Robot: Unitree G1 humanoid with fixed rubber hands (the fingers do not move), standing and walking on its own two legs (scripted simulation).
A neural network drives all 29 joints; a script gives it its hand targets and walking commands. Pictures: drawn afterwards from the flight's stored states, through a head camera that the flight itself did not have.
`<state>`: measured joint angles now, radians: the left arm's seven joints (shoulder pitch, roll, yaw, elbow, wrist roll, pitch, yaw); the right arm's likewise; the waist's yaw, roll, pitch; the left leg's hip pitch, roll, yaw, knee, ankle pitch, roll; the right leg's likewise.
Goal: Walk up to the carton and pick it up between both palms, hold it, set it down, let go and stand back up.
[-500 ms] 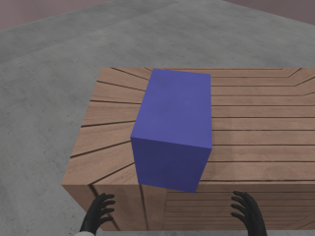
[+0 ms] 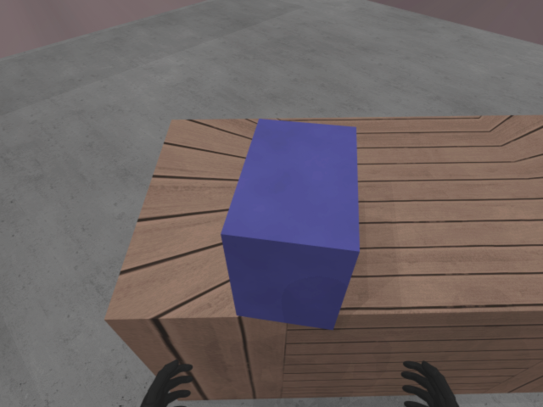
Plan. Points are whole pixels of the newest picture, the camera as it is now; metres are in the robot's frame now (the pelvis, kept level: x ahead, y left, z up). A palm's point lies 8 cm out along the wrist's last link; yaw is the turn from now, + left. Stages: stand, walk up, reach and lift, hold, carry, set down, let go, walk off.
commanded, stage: set down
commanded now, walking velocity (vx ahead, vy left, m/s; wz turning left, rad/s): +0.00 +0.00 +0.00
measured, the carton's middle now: (295, 222) +0.44 -0.01 +0.00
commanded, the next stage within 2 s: let go in 0.20 s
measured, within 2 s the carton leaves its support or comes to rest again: neither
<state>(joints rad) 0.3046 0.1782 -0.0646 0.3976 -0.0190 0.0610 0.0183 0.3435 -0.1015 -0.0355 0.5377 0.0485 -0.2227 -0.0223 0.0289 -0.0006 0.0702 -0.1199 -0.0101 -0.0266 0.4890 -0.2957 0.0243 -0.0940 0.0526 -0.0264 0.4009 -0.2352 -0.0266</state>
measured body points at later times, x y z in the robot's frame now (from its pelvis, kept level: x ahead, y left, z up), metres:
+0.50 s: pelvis +0.00 +0.00 +0.00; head +0.00 +0.01 +0.45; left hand +0.15 +0.21 -0.10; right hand +0.15 -0.22 -0.09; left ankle -0.02 +0.10 -0.74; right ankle -0.01 -0.10 -0.74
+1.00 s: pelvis +0.01 +0.00 +0.00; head +0.02 +0.01 +0.45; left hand +0.11 +0.26 -0.13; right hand +0.15 -0.26 -0.10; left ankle -0.02 +0.10 -0.74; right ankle -0.01 -0.10 -0.74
